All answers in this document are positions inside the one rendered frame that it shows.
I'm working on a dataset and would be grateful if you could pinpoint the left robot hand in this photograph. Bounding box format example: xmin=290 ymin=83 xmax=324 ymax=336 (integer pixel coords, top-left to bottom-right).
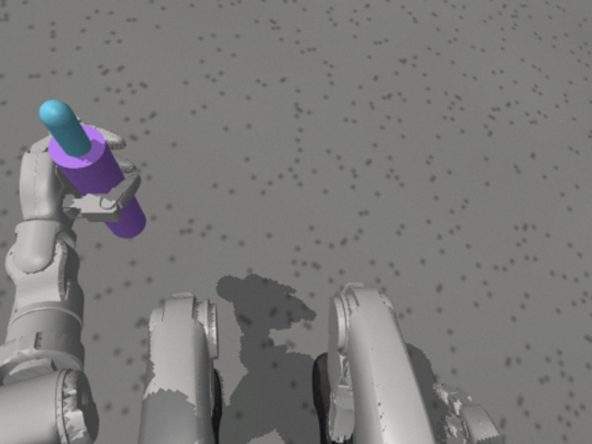
xmin=19 ymin=117 xmax=142 ymax=228

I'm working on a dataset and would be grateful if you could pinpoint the right robot hand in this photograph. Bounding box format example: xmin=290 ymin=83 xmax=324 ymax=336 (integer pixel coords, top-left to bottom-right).
xmin=432 ymin=382 xmax=505 ymax=444

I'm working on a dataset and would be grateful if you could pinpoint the bottle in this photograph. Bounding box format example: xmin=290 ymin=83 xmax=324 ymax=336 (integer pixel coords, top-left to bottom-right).
xmin=39 ymin=100 xmax=146 ymax=239

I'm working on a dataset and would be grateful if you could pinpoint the right robot foot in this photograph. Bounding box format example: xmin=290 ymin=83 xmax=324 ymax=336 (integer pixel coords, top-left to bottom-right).
xmin=313 ymin=352 xmax=353 ymax=444

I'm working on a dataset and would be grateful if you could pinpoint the left robot arm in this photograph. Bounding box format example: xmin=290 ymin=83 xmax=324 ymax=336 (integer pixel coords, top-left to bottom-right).
xmin=0 ymin=218 xmax=99 ymax=444

